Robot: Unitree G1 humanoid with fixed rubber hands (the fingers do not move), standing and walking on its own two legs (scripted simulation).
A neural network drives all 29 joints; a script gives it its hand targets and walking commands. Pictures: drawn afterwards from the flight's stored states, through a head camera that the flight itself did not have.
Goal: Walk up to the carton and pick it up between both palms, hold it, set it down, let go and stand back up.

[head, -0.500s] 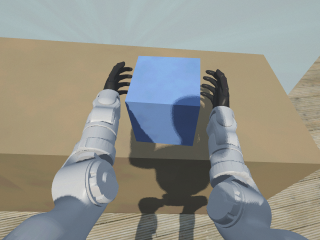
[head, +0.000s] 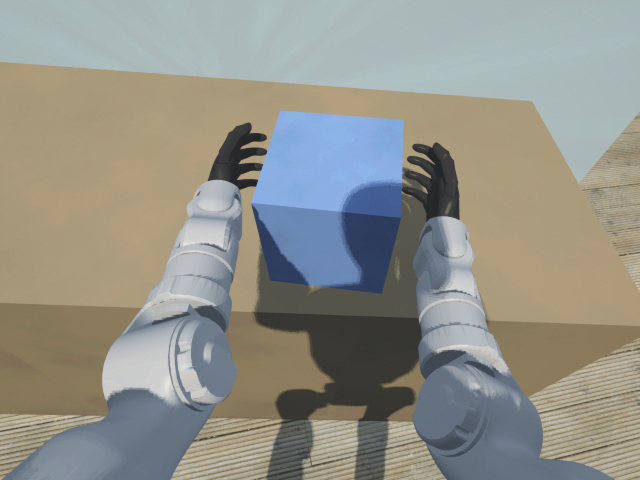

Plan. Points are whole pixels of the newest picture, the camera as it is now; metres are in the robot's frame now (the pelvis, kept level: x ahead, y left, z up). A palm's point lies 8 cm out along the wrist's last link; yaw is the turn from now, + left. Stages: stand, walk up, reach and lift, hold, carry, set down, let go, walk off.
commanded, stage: set down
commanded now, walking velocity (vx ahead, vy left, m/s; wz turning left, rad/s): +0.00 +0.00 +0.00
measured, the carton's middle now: (332, 205) +0.49 -0.07 +0.03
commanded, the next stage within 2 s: none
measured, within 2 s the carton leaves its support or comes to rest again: rests again in 0.18 s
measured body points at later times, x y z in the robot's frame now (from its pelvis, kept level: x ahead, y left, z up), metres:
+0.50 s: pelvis +0.00 +0.00 +0.00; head +0.07 +0.01 +0.44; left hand +0.48 +0.06 +0.10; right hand +0.42 -0.20 +0.10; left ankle -0.04 +0.11 -0.75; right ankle -0.02 -0.13 -0.75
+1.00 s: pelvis +0.00 +0.00 +0.00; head +0.08 +0.01 +0.44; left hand +0.49 +0.06 +0.10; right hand +0.42 -0.20 +0.09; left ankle -0.04 +0.11 -0.75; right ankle -0.02 -0.13 -0.75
